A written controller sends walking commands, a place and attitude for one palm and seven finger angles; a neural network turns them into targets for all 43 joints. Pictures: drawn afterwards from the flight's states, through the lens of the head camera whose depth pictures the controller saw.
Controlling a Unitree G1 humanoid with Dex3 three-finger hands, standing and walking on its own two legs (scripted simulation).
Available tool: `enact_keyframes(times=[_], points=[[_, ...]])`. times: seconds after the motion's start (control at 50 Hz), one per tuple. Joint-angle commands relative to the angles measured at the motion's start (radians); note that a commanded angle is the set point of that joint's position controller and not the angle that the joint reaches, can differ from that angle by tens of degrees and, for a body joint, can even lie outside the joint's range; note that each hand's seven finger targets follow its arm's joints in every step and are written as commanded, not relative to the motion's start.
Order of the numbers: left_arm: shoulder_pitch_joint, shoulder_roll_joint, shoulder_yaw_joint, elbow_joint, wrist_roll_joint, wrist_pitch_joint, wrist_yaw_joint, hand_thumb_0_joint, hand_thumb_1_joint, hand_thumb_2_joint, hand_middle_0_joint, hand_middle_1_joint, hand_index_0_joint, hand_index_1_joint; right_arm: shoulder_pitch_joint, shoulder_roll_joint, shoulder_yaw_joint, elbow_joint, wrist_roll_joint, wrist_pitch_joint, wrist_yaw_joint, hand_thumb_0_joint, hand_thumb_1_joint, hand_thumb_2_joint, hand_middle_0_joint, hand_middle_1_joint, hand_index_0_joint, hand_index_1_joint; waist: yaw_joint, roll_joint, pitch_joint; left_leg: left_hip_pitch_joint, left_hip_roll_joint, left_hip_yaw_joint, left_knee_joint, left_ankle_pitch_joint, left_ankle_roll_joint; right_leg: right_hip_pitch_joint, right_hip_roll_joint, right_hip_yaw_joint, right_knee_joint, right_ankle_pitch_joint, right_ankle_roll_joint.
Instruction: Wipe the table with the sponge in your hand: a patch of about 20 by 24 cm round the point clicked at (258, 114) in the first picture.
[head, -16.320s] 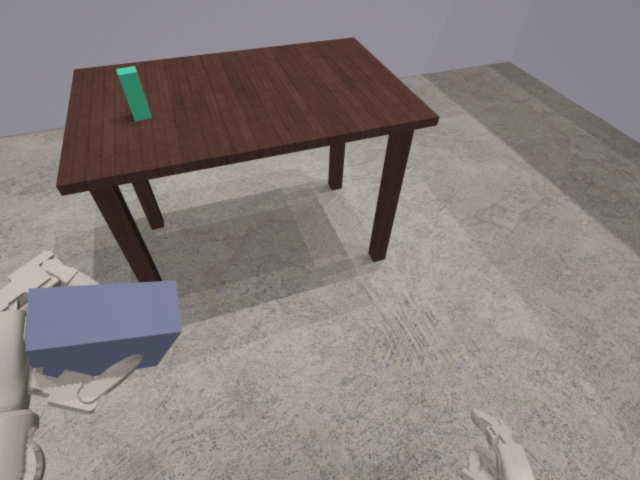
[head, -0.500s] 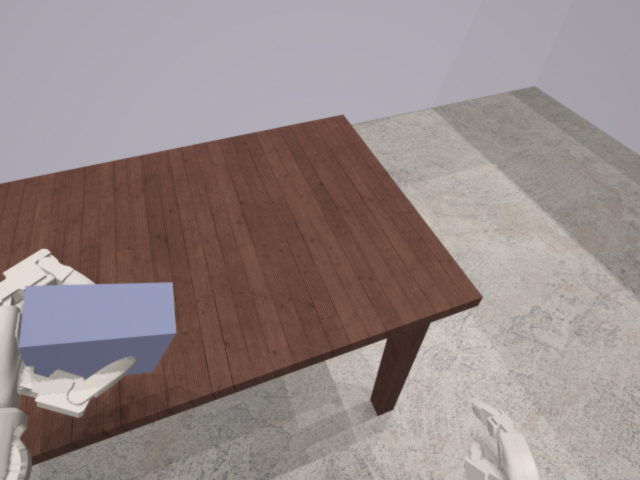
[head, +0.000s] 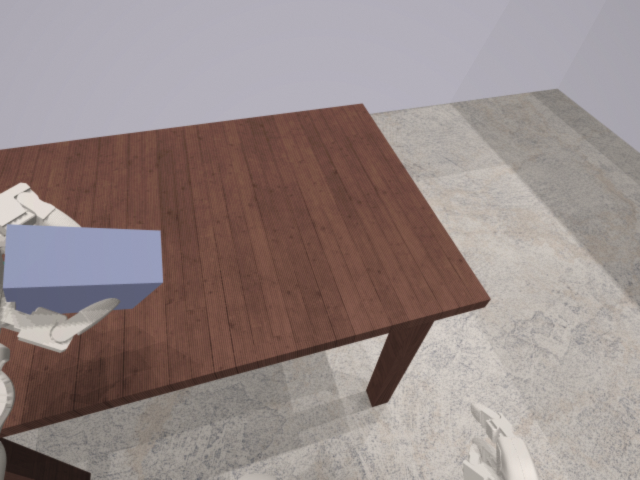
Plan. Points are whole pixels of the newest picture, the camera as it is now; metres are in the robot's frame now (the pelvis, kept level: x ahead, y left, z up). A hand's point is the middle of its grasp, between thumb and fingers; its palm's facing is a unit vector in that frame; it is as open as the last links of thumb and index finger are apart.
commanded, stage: come to a stop and stand still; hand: left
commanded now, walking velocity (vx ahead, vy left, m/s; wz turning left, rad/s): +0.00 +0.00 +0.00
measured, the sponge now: (103, 275) +0.25 +0.25 +0.16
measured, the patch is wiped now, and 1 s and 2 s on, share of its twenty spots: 0.00 0.00 0.00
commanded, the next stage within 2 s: none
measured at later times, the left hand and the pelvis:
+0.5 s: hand (39, 340) +0.18 +0.27 +0.16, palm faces +0.37 -0.87 -0.34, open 9.4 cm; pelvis -0.04 +0.02 +0.00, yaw -3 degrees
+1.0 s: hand (27, 335) +0.19 +0.30 +0.14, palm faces +0.36 -0.86 -0.36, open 9.4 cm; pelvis -0.03 +0.05 +0.01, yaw -3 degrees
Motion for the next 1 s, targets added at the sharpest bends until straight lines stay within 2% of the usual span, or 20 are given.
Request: enact_keyframes(times=[0.0,0.02,0.04,0.06,0.08,0.12,0.16,0.24,0.3,0.34,0.38,0.42,0.54,0.56,0.62,0.66,0.76,0.84,0.9,0.98], points=[[-0.047,0.033,0.019,-0.25,-0.031,-0.12,0.029,0.0,0.1,1.3,-1.2,-1.6,-1.2,-1.6,-0.063,-0.098,-0.032,-0.152,-0.005,-0.096,0.028,0.0,-0.9,-0.9,0.2,0.3,0.2,0.3,-0.05,0.08,-0.199,0.056,-0.017,0.062,-0.25,0.104,0.026,0.186,-0.246,0.222,-0.059,0.606,-0.097],[0.008,0.001,-0.019,-0.308,-0.032,-0.131,0.027,0.0,0.1,1.3,-1.2,-1.6,-1.2,-1.6,-0.071,-0.101,-0.039,-0.15,-0.012,-0.101,0.034,0.0,-0.9,-0.9,0.2,0.3,0.2,0.3,-0.06,0.135,-0.242,0.195,-0.044,0.061,-0.333,0.267,0.026,0.135,-0.171,0.142,0.014,0.524,-0.047],[0.049,-0.016,-0.043,-0.358,-0.034,-0.14,0.024,0.0,0.1,1.3,-1.2,-1.6,-1.2,-1.6,-0.073,-0.118,-0.053,-0.156,-0.013,-0.109,0.04,0.0,-0.9,-0.9,0.2,0.3,0.2,0.3,-0.063,0.2,-0.267,0.34,0.029,-0.041,-0.338,0.458,0.058,-0.003,-0.114,0.106,0.133,0.404,0.0],[0.093,-0.036,-0.059,-0.393,-0.035,-0.141,0.02,0.0,0.1,1.3,-1.2,-1.6,-1.2,-1.6,-0.081,-0.126,-0.059,-0.167,-0.012,-0.118,0.053,0.0,-0.9,-0.9,0.2,0.3,0.2,0.3,-0.056,0.299,-0.274,0.417,0.192,-0.242,-0.38,0.695,0.118,-0.169,-0.05,0.04,0.321,0.102,0.039],[0.087,0.009,-0.024,-0.412,-0.024,-0.149,0.01,0.0,0.1,1.3,-1.2,-1.6,-1.2,-1.6,-0.075,-0.12,-0.063,-0.178,-0.012,-0.117,0.072,0.0,-0.9,-0.9,0.2,0.3,0.2,0.3,-0.047,0.219,-0.26,0.366,0.259,-0.309,-0.436,0.723,0.178,-0.201,-0.033,0.033,0.45,-0.157,0.049],[0.076,0.108,0.068,-0.434,-0.017,-0.149,0.003,0.0,0.1,1.3,-1.2,-1.6,-1.2,-1.6,-0.094,-0.117,-0.058,-0.18,-0.031,-0.116,0.07,0.0,-0.9,-0.9,0.2,0.3,0.2,0.3,-0.054,0.135,-0.188,0.177,0.267,-0.329,-0.497,0.627,0.166,-0.174,-0.052,0.036,0.485,-0.181,0.05],[0.051,0.219,0.187,-0.482,-0.009,-0.158,0.022,0.0,0.1,1.3,-1.2,-1.6,-1.2,-1.6,-0.103,-0.121,-0.048,-0.181,-0.025,-0.111,0.056,0.0,-0.9,-0.9,0.2,0.3,0.2,0.3,-0.038,0.13,-0.189,0.13,0.231,-0.202,-0.461,0.665,0.14,-0.125,-0.076,0.003,0.375,-0.134,0.048],[0.117,0.219,0.213,-0.397,-0.026,-0.158,0.01,0.0,0.1,1.3,-1.2,-1.6,-1.2,-1.6,-0.062,-0.112,-0.035,-0.211,-0.001,-0.09,0.03,0.0,-0.9,-0.9,0.2,0.3,0.2,0.3,-0.042,0.189,-0.229,-0.037,0.163,-0.081,-0.339,0.35,0.072,0.137,-0.097,-0.032,-0.054,0.059,0.038],[0.092,0.189,0.191,-0.319,-0.048,-0.142,0.006,0.0,0.1,1.3,-1.2,-1.6,-1.2,-1.6,-0.044,-0.12,-0.027,-0.209,-0.006,-0.09,0.019,0.0,-0.9,-0.9,0.2,0.3,0.2,0.3,-0.066,0.035,-0.211,-0.054,0.051,-0.062,-0.265,0.001,0.023,0.099,-0.183,0.121,-0.202,0.123,-0.011],[0.105,0.081,0.102,-0.255,-0.067,-0.122,-0.002,0.0,0.1,1.3,-1.2,-1.6,-1.2,-1.6,-0.03,-0.127,-0.038,-0.188,-0.002,-0.105,0.016,0.0,-0.9,-0.9,0.2,0.3,0.2,0.3,-0.069,-0.104,-0.187,0.082,-0.006,-0.037,-0.183,-0.007,0.009,-0.103,-0.242,0.227,-0.283,-0.094,-0.033],[0.127,0.037,0.028,-0.243,-0.063,-0.094,0.002,0.0,0.1,1.3,-1.2,-1.6,-1.2,-1.6,-0.043,-0.134,-0.029,-0.182,0.002,-0.103,0.01,0.0,-0.9,-0.9,0.2,0.3,0.2,0.3,-0.067,-0.078,-0.144,0.154,-0.006,-0.031,-0.119,0.014,0.012,-0.248,-0.277,0.243,-0.327,-0.245,-0.051],[0.09,0.028,-0.006,-0.258,-0.044,-0.079,0.012,0.0,0.1,1.3,-1.2,-1.6,-1.2,-1.6,-0.052,-0.124,-0.012,-0.173,-0.009,-0.105,0.002,0.0,-0.9,-0.9,0.2,0.3,0.2,0.3,-0.068,-0.043,-0.124,0.15,0.0,-0.039,-0.202,-0.002,0.019,-0.258,-0.238,0.196,-0.307,-0.299,-0.028],[-0.065,0.084,0.028,-0.35,0.01,-0.102,0.047,0.0,0.1,1.3,-1.2,-1.6,-1.2,-1.6,-0.084,-0.14,-0.012,-0.18,-0.02,-0.116,-0.023,0.0,-0.9,-0.9,0.2,0.3,0.2,0.3,-0.054,0.089,-0.07,-0.052,0.067,-0.149,-0.42,-0.204,0.053,-0.081,-0.13,0.132,-0.213,-0.26,0.024],[-0.098,0.137,0.071,-0.399,0.015,-0.111,0.052,0.0,0.1,1.3,-1.2,-1.6,-1.2,-1.6,-0.092,-0.143,-0.015,-0.186,-0.02,-0.119,-0.023,0.0,-0.9,-0.9,0.2,0.3,0.2,0.3,-0.054,0.143,-0.065,-0.068,0.08,-0.168,-0.461,-0.227,0.053,-0.055,-0.117,0.116,-0.186,-0.228,0.026],[-0.075,0.127,0.092,-0.422,0.017,-0.126,0.051,0.0,0.1,1.3,-1.2,-1.6,-1.2,-1.6,-0.077,-0.13,-0.019,-0.196,-0.022,-0.132,-0.016,0.0,-0.9,-0.9,0.2,0.3,0.2,0.3,-0.04,0.243,-0.121,-0.188,0.123,-0.193,-0.55,-0.275,0.07,0.173,-0.064,0.035,-0.02,-0.004,0.038],[-0.016,0.149,0.124,-0.428,0.013,-0.135,0.042,0.0,0.1,1.3,-1.2,-1.6,-1.2,-1.6,-0.073,-0.123,-0.023,-0.201,-0.024,-0.14,-0.007,0.0,-0.9,-0.9,0.2,0.3,0.2,0.3,-0.038,0.248,-0.166,-0.139,0.115,-0.177,-0.543,-0.241,0.052,0.195,-0.058,0.023,-0.041,0.023,0.039],[0.159,0.031,0.065,-0.259,0.01,-0.123,0.016,0.0,0.1,1.3,-1.2,-1.6,-1.2,-1.6,-0.053,-0.134,-0.032,-0.194,-0.021,-0.125,0.01,0.0,-0.9,-0.9,0.2,0.3,0.2,0.3,-0.044,0.099,-0.13,-0.109,0.08,-0.146,-0.504,-0.269,0.024,0.122,-0.066,0.046,-0.164,-0.094,0.022],[0.087,0.02,0.028,-0.229,0.01,-0.103,0.017,0.0,0.1,1.3,-1.2,-1.6,-1.2,-1.6,-0.049,-0.136,-0.026,-0.179,-0.021,-0.115,0.005,0.0,-0.9,-0.9,0.2,0.3,0.2,0.3,-0.056,-0.002,-0.091,-0.024,0.068,-0.129,-0.439,-0.132,0.019,0.007,-0.1,0.096,-0.235,-0.093,0.018],[0.007,0.017,0.009,-0.262,0.015,-0.1,0.025,0.0,0.1,1.3,-1.2,-1.6,-1.2,-1.6,-0.058,-0.136,-0.02,-0.171,-0.021,-0.12,-0.004,0.0,-0.9,-0.9,0.2,0.3,0.2,0.3,-0.06,0.049,-0.13,0.05,0.081,-0.145,-0.458,-0.057,0.016,0.003,-0.09,0.084,-0.196,-0.027,0.026],[-0.062,0.038,0.019,-0.333,0.035,-0.111,0.028,0.0,0.1,1.3,-1.2,-1.6,-1.2,-1.6,-0.079,-0.129,-0.013,-0.18,-0.025,-0.129,-0.011,0.0,-0.9,-0.9,0.2,0.3,0.2,0.3,-0.049,0.167,-0.121,-0.07,0.136,-0.234,-0.62,-0.319,0.026,0.12,-0.04,0.055,-0.08,-0.007,0.049]])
